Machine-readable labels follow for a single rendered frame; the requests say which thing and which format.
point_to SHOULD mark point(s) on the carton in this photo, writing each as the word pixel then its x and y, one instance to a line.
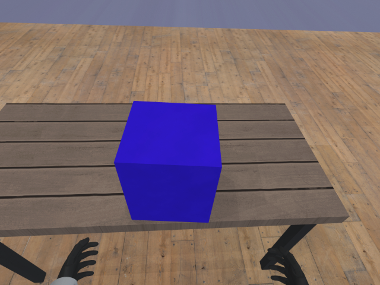
pixel 169 161

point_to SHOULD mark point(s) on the table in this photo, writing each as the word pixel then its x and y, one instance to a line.
pixel 58 177

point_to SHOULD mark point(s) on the right robot hand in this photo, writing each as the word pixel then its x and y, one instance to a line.
pixel 291 269

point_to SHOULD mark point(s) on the left robot hand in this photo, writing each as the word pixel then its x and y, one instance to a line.
pixel 72 265

